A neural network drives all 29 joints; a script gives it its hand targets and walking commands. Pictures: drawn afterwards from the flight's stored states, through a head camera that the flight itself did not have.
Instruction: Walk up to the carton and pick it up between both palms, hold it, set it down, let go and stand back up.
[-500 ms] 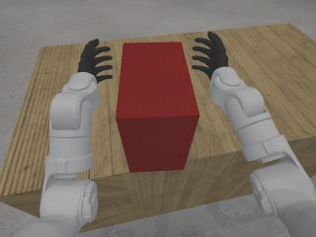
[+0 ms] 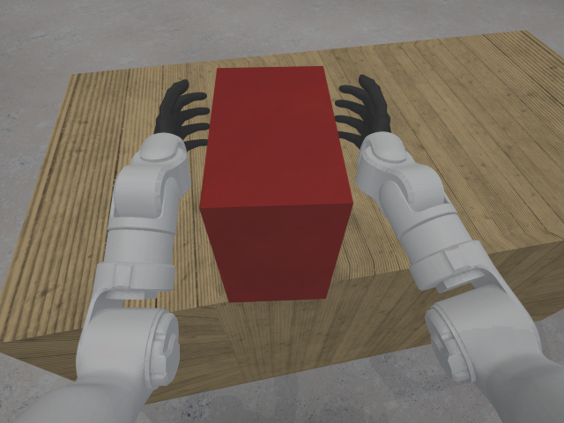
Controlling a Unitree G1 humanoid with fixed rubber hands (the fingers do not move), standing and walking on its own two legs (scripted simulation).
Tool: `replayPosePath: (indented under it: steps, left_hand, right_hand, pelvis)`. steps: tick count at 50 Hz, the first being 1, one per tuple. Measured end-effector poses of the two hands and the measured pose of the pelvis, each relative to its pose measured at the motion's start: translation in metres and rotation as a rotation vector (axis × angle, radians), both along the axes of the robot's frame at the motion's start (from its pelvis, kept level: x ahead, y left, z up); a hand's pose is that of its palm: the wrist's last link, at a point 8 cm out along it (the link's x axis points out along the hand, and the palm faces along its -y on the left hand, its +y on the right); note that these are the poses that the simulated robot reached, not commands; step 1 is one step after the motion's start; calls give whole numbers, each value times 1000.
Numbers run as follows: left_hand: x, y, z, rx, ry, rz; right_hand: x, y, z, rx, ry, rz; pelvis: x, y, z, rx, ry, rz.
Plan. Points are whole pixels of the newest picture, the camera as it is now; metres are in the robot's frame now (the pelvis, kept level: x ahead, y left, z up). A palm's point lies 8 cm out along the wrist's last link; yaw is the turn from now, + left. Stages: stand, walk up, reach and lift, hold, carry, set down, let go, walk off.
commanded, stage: reach and lift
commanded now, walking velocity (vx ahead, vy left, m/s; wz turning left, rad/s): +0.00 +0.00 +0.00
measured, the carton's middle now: (274, 189) +0.44 +0.03 +0.06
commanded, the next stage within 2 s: none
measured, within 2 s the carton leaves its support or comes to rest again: neither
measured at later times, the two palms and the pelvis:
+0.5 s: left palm (185, 175) +0.42 +0.16 +0.11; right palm (363, 171) +0.43 -0.10 +0.11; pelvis -0.01 +0.00 +0.00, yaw +0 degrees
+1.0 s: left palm (182, 188) +0.40 +0.16 +0.11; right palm (364, 187) +0.39 -0.10 +0.11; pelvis +0.01 +0.02 +0.00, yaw +1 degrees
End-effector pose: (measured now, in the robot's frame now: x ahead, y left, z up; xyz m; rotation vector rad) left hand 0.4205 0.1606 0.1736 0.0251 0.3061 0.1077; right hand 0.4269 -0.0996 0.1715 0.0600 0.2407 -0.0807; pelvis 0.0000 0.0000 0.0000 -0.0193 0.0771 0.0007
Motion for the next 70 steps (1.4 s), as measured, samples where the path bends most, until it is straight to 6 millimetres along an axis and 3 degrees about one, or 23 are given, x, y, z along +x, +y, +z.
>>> replayPosePath:
  steps: [10,21,33,42,50,70]
  left_hand:
    - [-7,-1,-31,-3,7,20]
    - [-1,-3,-59,-26,-41,49]
    - [1,-2,-69,-34,-92,32]
    - [-13,-2,-65,-10,-123,3]
    - [-23,-2,-67,-17,-105,0]
    - [-23,0,-71,-17,-81,6]
  right_hand:
    - [-7,0,-31,3,12,-32]
    - [-4,0,-62,-14,24,-59]
    - [-1,5,-61,-58,-50,-25]
    - [-21,3,-59,-102,-113,-33]
    - [-32,3,-63,-78,-121,-42]
    - [-30,5,-68,-57,-112,-26]
  pelvis:
    - [-4,0,-1,1,-5,-2]
    - [-6,1,-4,5,53,3]
    - [-3,7,0,4,37,15]
    - [8,16,3,-2,-29,27]
    - [6,20,2,-5,-88,21]
    - [6,19,3,0,-78,28]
